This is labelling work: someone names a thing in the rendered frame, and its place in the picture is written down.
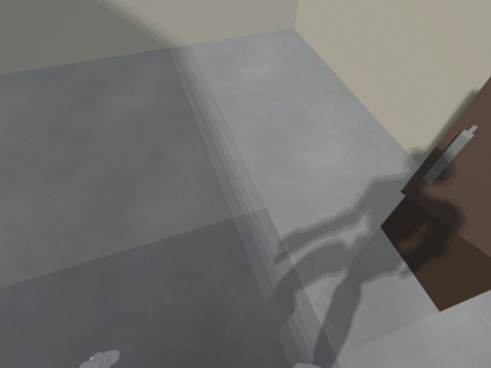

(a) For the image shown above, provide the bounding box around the handle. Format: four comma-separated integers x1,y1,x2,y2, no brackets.
423,125,478,184

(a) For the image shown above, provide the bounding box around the cupboard door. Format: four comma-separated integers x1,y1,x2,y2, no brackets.
400,77,491,257

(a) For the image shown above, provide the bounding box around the left robot hand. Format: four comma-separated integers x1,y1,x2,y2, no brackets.
79,350,120,368

